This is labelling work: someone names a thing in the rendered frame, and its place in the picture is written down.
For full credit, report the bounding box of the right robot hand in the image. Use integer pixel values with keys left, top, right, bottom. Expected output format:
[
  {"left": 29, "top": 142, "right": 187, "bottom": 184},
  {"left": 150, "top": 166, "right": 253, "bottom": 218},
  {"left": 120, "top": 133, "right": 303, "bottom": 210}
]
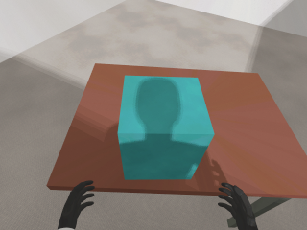
[{"left": 218, "top": 182, "right": 258, "bottom": 230}]

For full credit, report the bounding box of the table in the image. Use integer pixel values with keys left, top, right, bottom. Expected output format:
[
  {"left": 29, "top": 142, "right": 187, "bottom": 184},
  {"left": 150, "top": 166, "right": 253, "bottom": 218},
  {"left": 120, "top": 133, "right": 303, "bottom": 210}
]
[{"left": 46, "top": 63, "right": 307, "bottom": 228}]

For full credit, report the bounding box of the left robot hand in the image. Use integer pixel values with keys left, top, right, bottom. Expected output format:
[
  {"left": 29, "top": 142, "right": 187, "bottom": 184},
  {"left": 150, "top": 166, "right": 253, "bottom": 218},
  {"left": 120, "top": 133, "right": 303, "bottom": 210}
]
[{"left": 58, "top": 180, "right": 95, "bottom": 230}]

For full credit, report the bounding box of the carton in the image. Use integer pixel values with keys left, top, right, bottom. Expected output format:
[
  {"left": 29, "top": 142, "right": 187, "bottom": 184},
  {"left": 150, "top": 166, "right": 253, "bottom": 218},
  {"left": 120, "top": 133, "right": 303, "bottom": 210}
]
[{"left": 117, "top": 75, "right": 215, "bottom": 180}]

